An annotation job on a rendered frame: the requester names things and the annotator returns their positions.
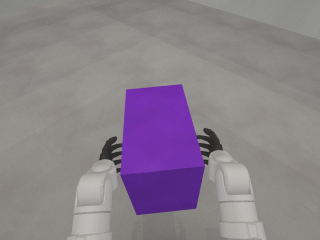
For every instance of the left robot forearm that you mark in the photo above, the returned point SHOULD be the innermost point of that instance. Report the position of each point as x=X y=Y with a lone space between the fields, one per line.
x=93 y=202

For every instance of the robot right hand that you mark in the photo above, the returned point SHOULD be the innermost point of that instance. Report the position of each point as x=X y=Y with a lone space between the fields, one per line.
x=214 y=143

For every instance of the right robot forearm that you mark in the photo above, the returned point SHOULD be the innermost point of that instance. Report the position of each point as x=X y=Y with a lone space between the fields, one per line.
x=238 y=214

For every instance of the carton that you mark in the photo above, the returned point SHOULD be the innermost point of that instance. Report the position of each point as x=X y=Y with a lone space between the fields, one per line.
x=161 y=161

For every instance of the robot left hand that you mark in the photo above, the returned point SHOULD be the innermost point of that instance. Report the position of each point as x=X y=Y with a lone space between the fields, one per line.
x=107 y=152

